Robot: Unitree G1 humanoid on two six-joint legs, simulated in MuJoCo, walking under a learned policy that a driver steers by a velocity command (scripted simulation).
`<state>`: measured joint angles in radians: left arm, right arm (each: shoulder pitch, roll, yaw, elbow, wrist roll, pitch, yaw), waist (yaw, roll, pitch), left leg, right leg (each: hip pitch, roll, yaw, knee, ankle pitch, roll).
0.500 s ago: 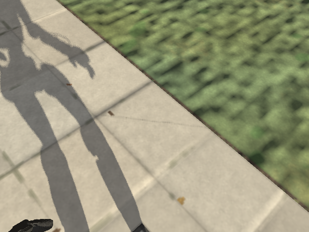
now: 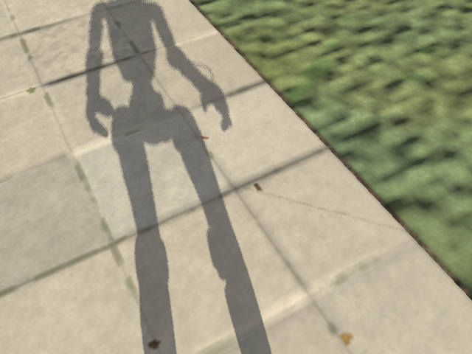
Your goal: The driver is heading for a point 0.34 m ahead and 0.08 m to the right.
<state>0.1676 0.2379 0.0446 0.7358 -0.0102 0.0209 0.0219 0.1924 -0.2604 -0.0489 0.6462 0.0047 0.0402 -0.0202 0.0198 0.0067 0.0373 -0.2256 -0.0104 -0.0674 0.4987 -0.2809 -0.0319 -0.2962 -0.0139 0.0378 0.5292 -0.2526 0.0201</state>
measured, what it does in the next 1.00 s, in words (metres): steps on the spot: right foot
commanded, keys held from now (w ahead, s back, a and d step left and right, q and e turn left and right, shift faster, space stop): shift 0.72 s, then w+shift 0.28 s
